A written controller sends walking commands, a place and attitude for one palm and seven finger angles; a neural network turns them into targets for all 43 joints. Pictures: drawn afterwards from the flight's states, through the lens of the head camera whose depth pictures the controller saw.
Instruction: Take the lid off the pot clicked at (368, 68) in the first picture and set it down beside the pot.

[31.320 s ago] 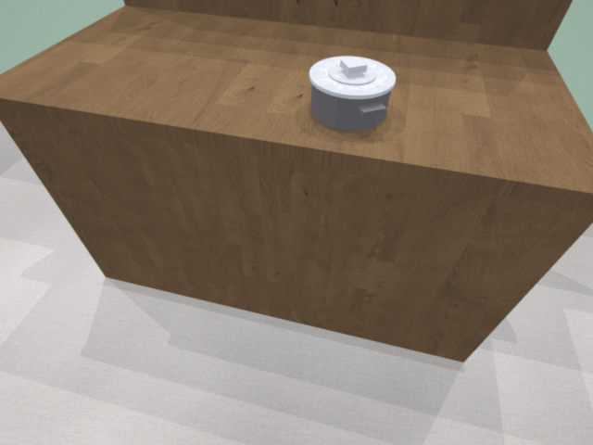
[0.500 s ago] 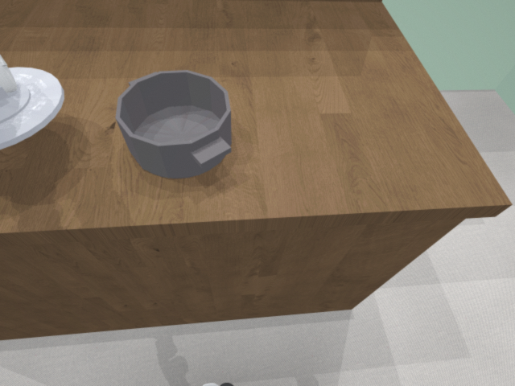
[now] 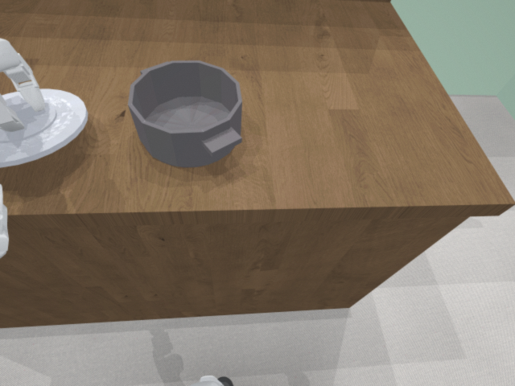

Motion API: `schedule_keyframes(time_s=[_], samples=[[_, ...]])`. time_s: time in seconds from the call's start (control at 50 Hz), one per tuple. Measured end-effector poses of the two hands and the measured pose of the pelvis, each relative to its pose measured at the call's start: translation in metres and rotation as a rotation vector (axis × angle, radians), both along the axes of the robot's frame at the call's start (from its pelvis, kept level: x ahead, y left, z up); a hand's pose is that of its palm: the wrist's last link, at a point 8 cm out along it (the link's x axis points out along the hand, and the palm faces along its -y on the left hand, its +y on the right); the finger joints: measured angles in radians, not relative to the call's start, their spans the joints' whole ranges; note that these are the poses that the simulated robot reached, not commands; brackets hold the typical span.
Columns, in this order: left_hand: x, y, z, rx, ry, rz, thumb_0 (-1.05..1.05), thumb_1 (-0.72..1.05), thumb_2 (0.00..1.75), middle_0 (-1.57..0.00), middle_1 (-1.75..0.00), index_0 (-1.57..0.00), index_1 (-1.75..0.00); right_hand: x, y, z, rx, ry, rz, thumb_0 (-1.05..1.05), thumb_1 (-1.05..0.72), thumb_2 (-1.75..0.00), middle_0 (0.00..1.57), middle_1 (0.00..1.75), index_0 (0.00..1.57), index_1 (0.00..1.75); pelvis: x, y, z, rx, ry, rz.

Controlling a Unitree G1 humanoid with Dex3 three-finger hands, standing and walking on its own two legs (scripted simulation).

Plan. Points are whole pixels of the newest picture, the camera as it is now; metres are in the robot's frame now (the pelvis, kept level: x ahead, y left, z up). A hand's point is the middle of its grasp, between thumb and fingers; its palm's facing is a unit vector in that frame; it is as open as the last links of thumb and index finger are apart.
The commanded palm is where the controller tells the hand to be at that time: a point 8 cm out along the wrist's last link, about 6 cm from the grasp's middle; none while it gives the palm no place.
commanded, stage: lower the lid onto the table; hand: left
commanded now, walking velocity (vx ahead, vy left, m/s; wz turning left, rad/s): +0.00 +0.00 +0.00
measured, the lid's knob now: (12, 110) +0.50 +0.33 +0.13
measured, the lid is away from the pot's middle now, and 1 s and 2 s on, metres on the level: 0.25 0.25 0.25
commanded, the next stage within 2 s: open the fingers wide in 0.46 s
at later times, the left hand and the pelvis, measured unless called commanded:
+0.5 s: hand (14, 111) +0.49 +0.32 +0.14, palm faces -0.44 -0.22 -0.87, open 7.0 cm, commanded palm +0.52 +0.32 +0.20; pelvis +0.01 +0.00 -0.01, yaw -1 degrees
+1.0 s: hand (2, 124) +0.46 +0.33 +0.13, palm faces -0.39 -0.10 -0.91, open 7.1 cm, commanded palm +0.49 +0.33 +0.20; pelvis +0.00 +0.00 -0.01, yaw -1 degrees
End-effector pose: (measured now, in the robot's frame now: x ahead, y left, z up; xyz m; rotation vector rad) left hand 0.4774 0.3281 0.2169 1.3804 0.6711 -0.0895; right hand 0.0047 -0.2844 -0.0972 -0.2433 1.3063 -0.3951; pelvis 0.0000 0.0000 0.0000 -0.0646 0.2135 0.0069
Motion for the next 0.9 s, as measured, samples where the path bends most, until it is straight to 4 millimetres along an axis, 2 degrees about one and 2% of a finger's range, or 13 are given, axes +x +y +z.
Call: schedule_keyframes(time_s=[0.2, 0.38, 0.58, 0.7, 0.9], samples=[[0.018, -0.002, -0.004, -0.016, -0.021, -0.017, 0.03, 0.27, 0.75, -0.59, -0.95, -0.73, -0.99, -0.019, 0.007, -0.002, 0.009, 0.042, -0.055, 0.0, -0.9, -0.9, 0.2, 0.3, 0.21, 0.3, 0.006, 0.003, -0.003, -0.003, 0.026, -0.018], [0.019, 0.002, -0.018, -0.006, 0.003, -0.016, 0.03, 0.27, 0.75, -0.59, -0.95, -0.73, -0.99, -0.029, 0.013, -0.005, 0.031, 0.093, -0.076, 0.0, -0.9, -0.9, 0.2, 0.3, 0.21, 0.3, 0.008, 0.004, -0.004, -0.006, 0.042, -0.02], [0.011, 0.002, -0.025, -0.012, -0.012, -0.03, 0.02, 0.27, 0.74, -0.58, -0.95, -0.74, -1.0, -0.019, 0.008, -0.005, 0.018, 0.057, -0.06, 0.0, -0.9, -0.9, 0.2, 0.3, 0.21, 0.3, 0.004, 0.002, -0.006, -0.012, 0.039, -0.015], [0.001, -0.001, -0.032, 0.045, -0.052, -0.121, 0.02, 0.28, 0.74, -0.58, -0.95, -0.74, -1.01, -0.009, 0.006, -0.009, 0.02, 0.049, -0.045, 0.0, -0.9, -0.9, 0.2, 0.3, 0.21, 0.3, 0.0, 0.001, -0.008, -0.01, 0.033, -0.021], [-0.011, 0.006, -0.031, 0.038, -0.058, -0.136, 0.0, 0.29, 0.76, -0.56, -0.94, -0.71, -1.0, 0.008, 0.003, -0.007, 0.006, 0.023, -0.022, 0.0, -0.9, -0.9, 0.2, 0.3, 0.21, 0.3, -0.004, -0.002, -0.009, -0.014, 0.021, -0.01]])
